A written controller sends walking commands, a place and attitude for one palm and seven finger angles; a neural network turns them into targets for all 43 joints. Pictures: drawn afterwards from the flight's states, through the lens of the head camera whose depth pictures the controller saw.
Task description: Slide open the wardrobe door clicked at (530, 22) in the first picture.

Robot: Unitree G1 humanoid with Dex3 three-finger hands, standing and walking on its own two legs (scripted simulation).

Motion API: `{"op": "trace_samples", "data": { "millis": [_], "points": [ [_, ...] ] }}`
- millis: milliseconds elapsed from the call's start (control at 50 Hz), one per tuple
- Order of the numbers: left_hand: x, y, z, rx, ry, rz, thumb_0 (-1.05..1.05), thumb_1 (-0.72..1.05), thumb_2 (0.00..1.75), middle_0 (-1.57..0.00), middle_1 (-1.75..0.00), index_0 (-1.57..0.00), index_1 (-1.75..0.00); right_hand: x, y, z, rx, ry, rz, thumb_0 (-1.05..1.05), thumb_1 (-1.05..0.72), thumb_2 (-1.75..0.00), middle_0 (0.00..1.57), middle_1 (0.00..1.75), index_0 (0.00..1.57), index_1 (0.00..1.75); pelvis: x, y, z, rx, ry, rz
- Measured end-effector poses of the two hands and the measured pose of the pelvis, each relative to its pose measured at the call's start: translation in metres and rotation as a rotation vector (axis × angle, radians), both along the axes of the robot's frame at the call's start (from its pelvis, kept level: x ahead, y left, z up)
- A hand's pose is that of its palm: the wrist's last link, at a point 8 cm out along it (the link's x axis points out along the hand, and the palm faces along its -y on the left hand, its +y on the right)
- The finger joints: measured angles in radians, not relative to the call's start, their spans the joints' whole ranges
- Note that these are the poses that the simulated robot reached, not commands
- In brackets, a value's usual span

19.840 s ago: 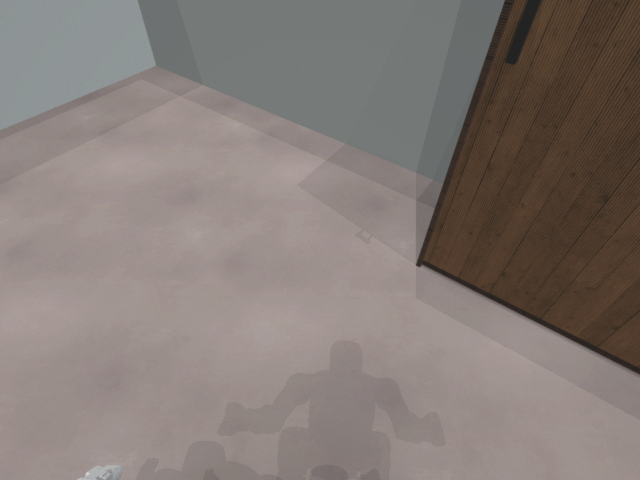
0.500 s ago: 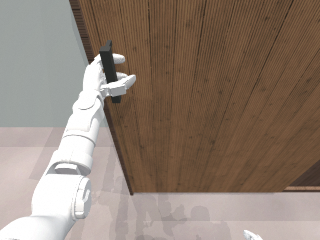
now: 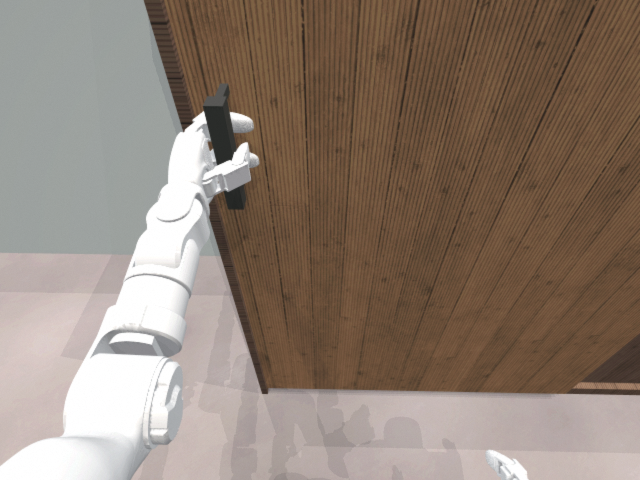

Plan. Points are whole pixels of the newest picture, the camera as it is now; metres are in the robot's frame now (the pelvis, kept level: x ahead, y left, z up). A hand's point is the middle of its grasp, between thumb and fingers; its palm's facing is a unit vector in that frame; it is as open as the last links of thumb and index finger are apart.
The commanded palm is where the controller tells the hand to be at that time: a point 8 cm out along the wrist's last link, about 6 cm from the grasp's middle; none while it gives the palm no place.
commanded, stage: grip the handle and tug to test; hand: left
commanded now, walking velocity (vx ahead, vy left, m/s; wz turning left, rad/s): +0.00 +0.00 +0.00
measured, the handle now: (230, 149) +0.49 +0.14 +0.18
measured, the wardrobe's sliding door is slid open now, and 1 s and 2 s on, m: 0.00 0.00 0.00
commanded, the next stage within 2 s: tug the door sideways, standing still in 0.40 s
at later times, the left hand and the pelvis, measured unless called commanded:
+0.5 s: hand (243, 168) +0.44 +0.11 +0.18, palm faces +0.02 -1.00 +0.01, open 5.5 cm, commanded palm +0.40 +0.16 +0.18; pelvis +0.03 +0.00 +0.00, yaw -2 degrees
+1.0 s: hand (244, 166) +0.44 +0.11 +0.18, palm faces +0.08 -1.00 -0.03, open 5.5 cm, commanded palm +0.42 +0.11 +0.18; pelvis +0.01 +0.00 +0.00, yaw +3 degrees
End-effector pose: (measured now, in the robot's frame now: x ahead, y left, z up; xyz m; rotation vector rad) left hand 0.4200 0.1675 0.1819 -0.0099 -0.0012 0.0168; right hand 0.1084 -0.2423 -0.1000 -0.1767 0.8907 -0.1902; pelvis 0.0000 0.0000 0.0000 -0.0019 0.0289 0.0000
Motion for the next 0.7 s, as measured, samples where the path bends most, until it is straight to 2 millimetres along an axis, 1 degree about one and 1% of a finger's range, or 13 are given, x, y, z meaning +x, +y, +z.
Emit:
{"op": "trace_samples", "data": {
  "millis": [220,340,440,560,700],
  "points": [
    [-0.001,-0.001,0.000,0.003,-0.005,0.008,0.01,0.75,0.82,-0.39,-1.40,-0.39,-1.40,0.001,0.001,-0.001,0.019,-0.005,-0.013,0.01,-0.90,-0.90,0.20,0.30,0.20,0.30,0.004,0.000,0.001,0.002,-0.001,-0.013],
    [-0.002,-0.002,-0.001,0.004,-0.012,0.012,0.01,0.76,0.80,-0.36,-1.40,-0.36,-1.40,0.009,0.001,0.000,0.027,-0.012,-0.019,0.01,-0.90,-0.90,0.20,0.30,0.20,0.30,0.012,0.001,0.001,0.002,-0.001,-0.020],
    [-0.002,-0.002,-0.001,-0.001,-0.017,0.010,0.01,0.77,0.79,-0.34,-1.40,-0.34,-1.40,0.023,0.002,0.003,0.033,-0.029,-0.018,0.01,-0.90,-0.90,0.20,0.30,0.20,0.30,0.021,0.001,0.002,0.003,0.001,-0.028],
    [-0.003,-0.002,-0.001,0.002,-0.014,0.005,0.01,0.77,0.79,-0.33,-1.40,-0.34,-1.40,0.048,0.003,0.008,0.030,-0.055,-0.002,0.01,-0.91,-0.90,0.20,0.30,0.20,0.30,0.032,0.001,0.002,0.001,0.003,-0.025],
    [-0.002,-0.002,0.002,0.013,0.020,0.020,0.02,0.74,0.83,-0.37,-1.40,-0.39,-1.40,0.072,0.009,0.008,0.005,-0.043,0.067,0.01,-0.91,-0.90,0.20,0.30,0.20,0.30,0.031,0.001,0.001,0.000,0.005,0.016]
  ]
}}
